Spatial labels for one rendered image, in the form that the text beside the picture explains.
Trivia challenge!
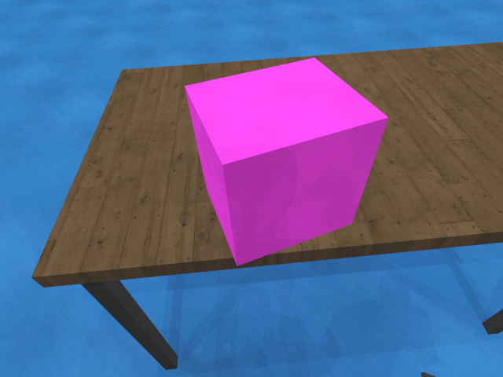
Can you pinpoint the table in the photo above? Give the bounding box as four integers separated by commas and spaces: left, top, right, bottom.
31, 42, 503, 370

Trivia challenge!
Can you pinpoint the carton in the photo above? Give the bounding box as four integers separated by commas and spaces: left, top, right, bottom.
185, 58, 388, 266

